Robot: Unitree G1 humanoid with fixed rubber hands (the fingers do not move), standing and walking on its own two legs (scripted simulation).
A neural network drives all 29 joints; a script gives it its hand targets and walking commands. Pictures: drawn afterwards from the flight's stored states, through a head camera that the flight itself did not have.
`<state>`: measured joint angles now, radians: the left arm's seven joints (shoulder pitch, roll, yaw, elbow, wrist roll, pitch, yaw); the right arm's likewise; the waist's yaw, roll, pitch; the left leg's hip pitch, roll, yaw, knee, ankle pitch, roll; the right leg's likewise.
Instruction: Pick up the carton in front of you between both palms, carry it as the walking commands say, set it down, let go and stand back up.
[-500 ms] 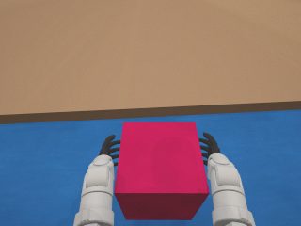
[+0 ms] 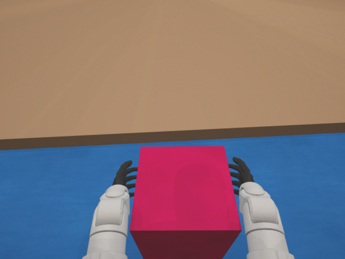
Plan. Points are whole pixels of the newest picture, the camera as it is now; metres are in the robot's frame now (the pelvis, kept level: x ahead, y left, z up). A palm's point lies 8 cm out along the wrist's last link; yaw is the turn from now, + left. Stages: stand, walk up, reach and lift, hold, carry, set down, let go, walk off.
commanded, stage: reach and lift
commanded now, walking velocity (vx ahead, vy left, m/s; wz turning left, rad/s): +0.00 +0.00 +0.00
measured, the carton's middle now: (182, 205) +0.29 +0.00 -0.05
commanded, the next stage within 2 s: hold in 0.10 s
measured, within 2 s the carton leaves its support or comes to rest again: neither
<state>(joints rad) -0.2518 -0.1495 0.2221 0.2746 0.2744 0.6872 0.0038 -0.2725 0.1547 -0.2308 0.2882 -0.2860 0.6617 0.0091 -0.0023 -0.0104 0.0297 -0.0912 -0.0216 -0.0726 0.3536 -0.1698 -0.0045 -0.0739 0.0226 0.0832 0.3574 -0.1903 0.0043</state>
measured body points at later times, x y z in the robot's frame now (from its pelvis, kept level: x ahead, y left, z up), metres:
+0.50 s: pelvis -0.02 +0.00 +0.00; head -0.07 +0.01 +0.44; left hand +0.29 +0.15 +0.04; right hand +0.29 -0.15 +0.04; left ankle +0.02 +0.12 -0.75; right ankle +0.01 -0.12 -0.75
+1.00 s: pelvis -0.01 +0.00 +0.00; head -0.05 +0.00 +0.45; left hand +0.29 +0.15 +0.04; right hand +0.29 -0.15 +0.04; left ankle +0.02 +0.12 -0.75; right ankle +0.01 -0.12 -0.75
